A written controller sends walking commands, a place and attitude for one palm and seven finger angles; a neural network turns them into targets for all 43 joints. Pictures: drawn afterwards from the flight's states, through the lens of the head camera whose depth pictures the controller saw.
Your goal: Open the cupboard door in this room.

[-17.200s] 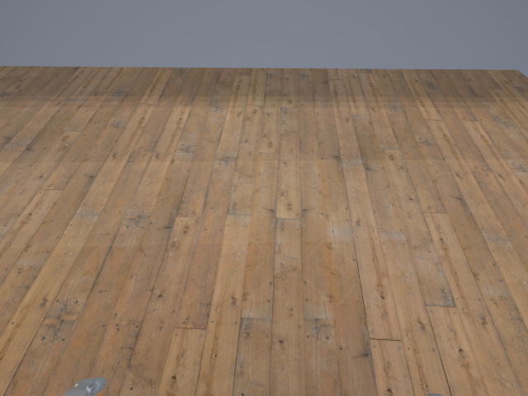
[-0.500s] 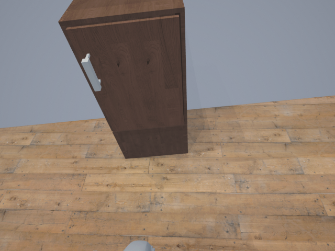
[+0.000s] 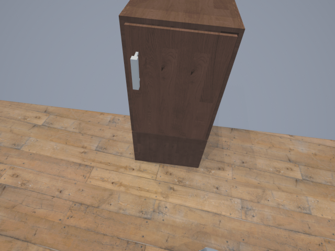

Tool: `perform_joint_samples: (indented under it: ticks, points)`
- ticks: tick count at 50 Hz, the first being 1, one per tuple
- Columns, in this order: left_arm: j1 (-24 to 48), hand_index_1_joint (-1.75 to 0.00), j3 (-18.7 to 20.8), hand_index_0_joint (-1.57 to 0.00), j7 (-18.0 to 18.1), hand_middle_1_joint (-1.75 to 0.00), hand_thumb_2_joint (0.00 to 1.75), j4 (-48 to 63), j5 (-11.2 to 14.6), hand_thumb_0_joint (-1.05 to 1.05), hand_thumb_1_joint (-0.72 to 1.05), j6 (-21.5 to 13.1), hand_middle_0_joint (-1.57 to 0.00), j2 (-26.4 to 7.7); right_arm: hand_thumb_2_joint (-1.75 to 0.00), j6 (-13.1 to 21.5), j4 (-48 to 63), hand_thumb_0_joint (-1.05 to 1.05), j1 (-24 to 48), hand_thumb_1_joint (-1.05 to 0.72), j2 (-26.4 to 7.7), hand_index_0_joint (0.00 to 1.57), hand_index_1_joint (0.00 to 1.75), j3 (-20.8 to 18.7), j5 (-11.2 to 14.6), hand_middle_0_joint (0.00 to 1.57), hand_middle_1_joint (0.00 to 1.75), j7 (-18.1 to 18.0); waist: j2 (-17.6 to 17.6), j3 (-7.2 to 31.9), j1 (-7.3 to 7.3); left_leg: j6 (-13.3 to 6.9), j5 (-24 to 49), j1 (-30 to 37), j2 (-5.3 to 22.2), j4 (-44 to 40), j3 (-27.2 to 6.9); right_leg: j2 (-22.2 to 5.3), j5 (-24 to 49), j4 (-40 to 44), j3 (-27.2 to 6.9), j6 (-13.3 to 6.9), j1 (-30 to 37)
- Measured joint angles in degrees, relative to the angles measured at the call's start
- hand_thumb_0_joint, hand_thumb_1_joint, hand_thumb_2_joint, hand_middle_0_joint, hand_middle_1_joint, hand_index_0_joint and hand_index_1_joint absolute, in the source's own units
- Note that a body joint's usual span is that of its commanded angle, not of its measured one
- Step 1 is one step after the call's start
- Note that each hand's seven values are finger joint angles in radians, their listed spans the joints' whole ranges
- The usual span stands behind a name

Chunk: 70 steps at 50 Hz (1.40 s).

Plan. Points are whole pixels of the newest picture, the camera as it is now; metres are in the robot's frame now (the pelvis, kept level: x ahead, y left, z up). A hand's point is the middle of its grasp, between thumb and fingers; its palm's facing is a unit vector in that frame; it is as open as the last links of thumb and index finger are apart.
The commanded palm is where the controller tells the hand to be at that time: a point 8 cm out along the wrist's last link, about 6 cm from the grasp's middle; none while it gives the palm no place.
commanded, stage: take the last steps up to it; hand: left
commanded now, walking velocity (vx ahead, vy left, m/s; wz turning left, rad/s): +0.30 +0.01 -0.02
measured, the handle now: (136, 70) +0.76 +0.20 +0.00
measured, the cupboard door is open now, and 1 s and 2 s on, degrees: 0 0 0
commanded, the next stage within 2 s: come to a stop and stand still in 0.36 s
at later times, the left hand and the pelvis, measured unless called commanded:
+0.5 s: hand (129, 212) +0.25 +0.13 -0.16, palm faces +0.02 -0.97 -0.23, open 7.2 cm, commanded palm none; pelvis +0.18 -0.05 +0.00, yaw +0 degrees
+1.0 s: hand (112, 210) +0.26 +0.19 -0.19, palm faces +0.00 -0.97 -0.23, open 7.4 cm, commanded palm none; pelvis +0.21 -0.02 +0.00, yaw -3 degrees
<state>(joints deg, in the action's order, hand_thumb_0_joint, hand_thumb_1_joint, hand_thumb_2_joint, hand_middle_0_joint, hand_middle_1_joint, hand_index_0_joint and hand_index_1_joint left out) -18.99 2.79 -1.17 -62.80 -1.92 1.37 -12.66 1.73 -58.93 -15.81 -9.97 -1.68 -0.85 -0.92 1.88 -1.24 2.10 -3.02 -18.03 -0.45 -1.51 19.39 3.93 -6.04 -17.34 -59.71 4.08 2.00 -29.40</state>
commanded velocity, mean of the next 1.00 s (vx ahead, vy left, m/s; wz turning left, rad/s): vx -0.02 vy -0.03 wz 0.00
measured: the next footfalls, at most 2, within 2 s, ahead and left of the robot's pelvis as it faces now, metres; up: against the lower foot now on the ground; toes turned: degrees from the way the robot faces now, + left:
right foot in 0.28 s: +0.24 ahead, -0.14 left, +0.00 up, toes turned -9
left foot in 0.72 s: +0.32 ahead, +0.10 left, +0.00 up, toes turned +3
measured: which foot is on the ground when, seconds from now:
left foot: down 0.00-0.30, up 0.32-0.70, down 0.72-1.00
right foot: up 0.00-0.26, down 0.28-0.74, up 0.76-1.00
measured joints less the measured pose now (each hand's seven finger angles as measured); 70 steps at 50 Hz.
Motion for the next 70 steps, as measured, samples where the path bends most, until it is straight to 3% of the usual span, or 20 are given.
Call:
perform_joint_samples:
  ticks: [7,13,15,18,21,23,27,35,36,38,40,44,48,53,56,59,61,63,65,70]
  points:
    - [6.3,-0.3,0.0,-0.2,-0.2,-0.3,0.9,3.2,0.5,0.01,0.91,-0.4,-0.2,0.7,-0.9,0.9,-4.3,0.0,-6.8,-0.92,1.2,0.2,0.3,0.3,0.0,0.2,0.3,-0.4,0.1,-1.2,-1.67,0.3,-1.5,4.9,-1.2,-4.1,0.2,-0.3,4.0,3.8,0.0,0.3,-4.3]
    - [11.6,-0.3,-0.5,-0.2,-0.3,-0.3,0.9,5.9,0.8,0.01,0.91,-1.7,-0.2,1.7,-0.9,0.8,-7.1,0.0,-10.5,-0.91,1.6,0.2,0.3,0.2,-0.4,0.2,0.3,-0.6,-2.2,-3.2,-4.19,2.2,-7.8,7.5,0.5,-0.7,0.7,2.1,3.2,20.2,2.2,-2.7,0.7]
    - [12.6,-0.3,-0.6,-0.2,-0.1,-0.3,0.9,6.5,0.5,0.0,0.91,-3.4,-0.2,2.2,-0.9,0.4,-8.3,0.01,-11.0,-0.91,1.6,0.2,0.3,0.1,0.0,0.2,0.3,-0.3,-3.5,-4.0,-3.96,2.6,-11.6,5.1,2.4,8.9,0.8,3.8,6.8,23.0,3.2,-4.2,3.5]
    - [13.1,-0.3,-0.8,-0.2,0.4,-0.3,0.9,6.9,0.9,0.0,0.91,-5.1,-0.2,2.8,-0.9,-0.5,-8.2,0.01,-9.4,-0.91,1.8,0.2,0.3,-0.1,0.8,0.2,0.3,0.1,-3.7,-5.0,-4.12,2.0,-11.6,-7.4,2.2,38.3,-2.7,4.0,3.1,21.2,4.4,-5.9,5.7]
    - [11.7,-0.3,-0.9,-0.2,1.1,-0.3,0.9,6.1,1.2,0.0,0.91,-5.0,-0.2,3.6,-0.9,-1.0,-6.6,0.01,-6.3,-0.91,1.3,0.2,0.3,-0.6,0.4,0.2,0.3,0.4,-3.6,-4.5,-3.45,1.8,-6.3,-17.8,3.3,50.2,-3.0,4.4,3.2,26.0,4.6,-5.5,10.0]
    - [10.3,-0.3,-0.8,-0.2,1.5,-0.3,0.9,5.0,1.2,0.0,0.91,-4.9,-0.2,4.1,-0.9,-1.1,-4.8,0.01,-3.9,-0.91,0.7,0.2,0.3,-0.9,0.0,0.2,0.3,0.5,-3.8,-3.9,-3.44,2.5,-3.1,-22.9,4.8,49.0,-3.1,4.8,4.0,29.6,4.8,-5.5,12.6]
    - [7.8,-0.3,-0.6,-0.2,2.2,-0.3,0.9,3.3,0.9,-0.01,0.94,-4.7,-0.2,3.3,-0.9,-1.2,-2.0,0.01,0.8,-0.91,0.1,0.19,0.3,-0.8,-0.1,0.2,0.3,0.3,-3.9,-2.7,-2.84,4.6,0.3,-27.5,6.8,38.1,-3.0,5.3,4.5,34.1,4.5,-5.3,16.0]
    - [5.2,-0.3,-0.8,-0.2,2.6,-0.3,0.9,2.5,0.5,0.0,0.92,-1.3,-0.2,3.5,-0.9,-3.0,0.0,0.01,7.3,-0.93,-0.8,0.19,0.3,-1.1,0.3,0.2,0.3,-0.1,-3.0,-3.3,-0.27,6.2,4.6,-22.0,4.6,18.1,-1.5,4.4,-0.8,29.6,3.5,-3.0,18.0]
    - [4.9,-0.3,-0.7,-0.2,2.6,-0.3,0.9,2.6,0.5,0.0,0.92,-0.9,-0.2,3.3,-0.9,-3.0,0.3,0.01,7.7,-0.93,-0.8,0.19,0.3,-1.2,0.3,0.2,0.3,0.0,-2.8,-3.4,-0.15,5.4,7.7,-20.3,4.5,15.4,-1.0,4.3,-2.1,27.9,3.5,-2.5,17.8]
    - [5.2,-0.3,-0.3,-0.2,3.0,-0.3,0.9,2.8,0.9,0.0,0.91,0.1,-0.2,2.3,-0.9,-2.7,0.6,0.0,8.7,-0.92,0.2,0.2,0.3,-1.1,0.1,0.2,0.3,0.0,-0.7,-4.2,0.17,2.8,5.2,-19.5,3.6,15.0,-0.2,3.4,-6.5,22.1,2.5,-1.7,15.8]
    - [5.9,-0.3,0.0,-0.2,3.5,-0.3,0.9,3.3,1.1,0.0,0.91,0.9,-0.2,1.4,-0.9,-2.6,1.5,0.0,9.8,-0.92,1.2,0.2,0.3,-0.5,0.0,0.2,0.3,-0.2,0.5,-5.1,0.51,1.6,4.2,-19.3,3.7,14.6,0.5,4.7,-14.0,11.1,-0.6,-1.2,11.7]
    - [7.3,-0.3,0.9,-0.2,3.4,-0.3,0.9,4.4,0.9,0.0,0.91,1.7,-0.2,0.3,-0.9,-2.8,3.0,0.0,11.2,-0.91,2.1,0.2,0.3,0.0,-0.3,0.2,0.3,-0.9,0.2,-6.1,-0.11,1.5,6.8,-19.5,4.9,11.2,0.4,7.3,-14.3,-6.3,-4.1,-0.1,4.7]
    - [7.9,-0.3,1.7,-0.2,2.8,-0.3,0.9,5.8,0.8,0.0,0.91,2.0,-0.2,-1.1,-0.9,-2.7,3.6,0.0,11.3,-0.91,2.7,0.2,0.3,-0.1,-0.2,0.2,0.3,-1.2,0.4,-6.0,-0.52,1.9,9.2,-19.9,5.6,8.5,1.0,6.9,-10.2,-11.4,-6.0,1.4,2.1]
    - [8.7,-0.3,1.8,-0.2,2.1,-0.3,0.9,6.6,0.7,0.0,0.91,2.6,-0.2,-1.7,-0.9,-2.5,3.4,0.0,9.6,-0.91,2.2,0.2,0.3,-0.9,-0.4,0.2,0.3,-0.9,-0.6,-5.1,-1.65,2.9,11.2,-20.6,6.5,7.5,0.9,4.7,-10.5,-1.8,-5.2,1.8,5.5]
    - [9.1,-0.3,1.2,-0.2,1.8,-0.3,0.9,6.4,0.8,0.0,0.91,2.1,-0.2,-1.0,-0.9,-2.9,2.5,0.0,8.0,-0.91,1.1,0.2,0.3,-1.5,-0.8,0.2,0.3,-0.3,-1.8,-4.0,-2.63,3.8,12.2,-21.1,6.8,7.6,0.5,3.6,-11.5,11.0,-3.4,0.9,10.5]
    - [8.3,-0.3,0.4,-0.2,1.6,-0.3,0.9,6.1,0.8,0.0,0.91,0.4,-0.2,-0.2,-0.9,-3.8,0.9,0.0,5.6,-0.91,0.0,0.2,0.3,-2.0,-0.5,0.2,0.3,0.2,-2.2,-2.0,-2.88,5.0,10.7,-22.6,6.2,10.1,0.3,2.9,-6.1,26.4,-1.8,-0.5,17.0]
    - [7.3,-0.3,-0.5,-0.2,1.7,-0.3,0.9,5.4,0.4,0.0,0.91,0.0,-0.2,1.7,-0.9,-5.2,-0.4,0.0,4.0,-0.91,-1.1,0.2,0.3,-2.5,-0.2,0.2,0.3,0.4,-4.1,-1.1,-2.82,5.5,1.1,-23.7,5.5,15.0,-2.1,3.4,-3.5,26.3,-0.9,-1.8,17.4]
    - [5.0,-0.3,-1.3,-0.2,1.7,-0.3,0.9,5.0,0.3,0.0,0.91,0.1,-0.2,3.4,-0.9,-6.3,-1.4,0.01,2.0,-0.91,-1.9,0.2,0.3,-2.7,-0.5,0.2,0.3,0.8,-4.4,1.0,-1.86,5.3,-2.2,-24.8,3.8,21.2,-3.3,3.1,-2.2,28.4,-1.5,-2.6,18.2]
    - [3.0,-0.3,-1.6,-0.2,1.8,-0.3,0.9,4.3,0.5,0.0,0.91,-0.1,-0.2,4.6,-0.9,-6.4,-1.9,0.01,0.8,-0.91,-2.5,0.2,0.3,-2.8,-0.7,0.2,0.3,1.3,-4.1,2.2,-1.29,5.3,-0.5,-25.4,2.8,27.4,-3.6,2.7,0.1,32.1,-2.8,-2.8,19.2]
    - [1.3,-0.3,-1.6,-0.2,1.8,-0.3,0.9,3.2,0.7,0.01,0.91,-1.3,-0.2,5.6,-0.9,-4.8,-1.9,0.01,-2.4,-0.91,-3.3,0.2,0.3,-2.9,-0.9,0.2,0.3,1.8,-4.1,1.4,-2.02,6.2,3.8,-25.0,2.5,34.3,-3.6,2.3,3.6,38.1,-2.1,-3.2,20.8]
